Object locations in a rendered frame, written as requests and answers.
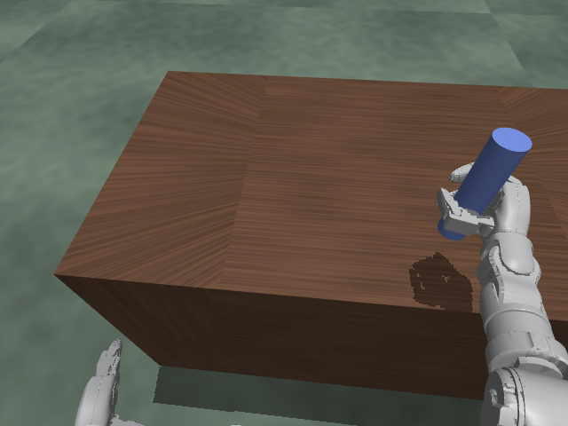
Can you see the right robot arm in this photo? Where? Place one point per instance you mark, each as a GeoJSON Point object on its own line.
{"type": "Point", "coordinates": [528, 368]}

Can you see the can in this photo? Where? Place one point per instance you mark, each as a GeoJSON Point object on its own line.
{"type": "Point", "coordinates": [502, 153]}

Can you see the right robot hand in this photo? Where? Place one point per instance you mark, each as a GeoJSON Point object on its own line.
{"type": "Point", "coordinates": [508, 212]}

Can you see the left robot hand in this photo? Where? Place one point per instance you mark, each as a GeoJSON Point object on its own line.
{"type": "Point", "coordinates": [100, 394]}

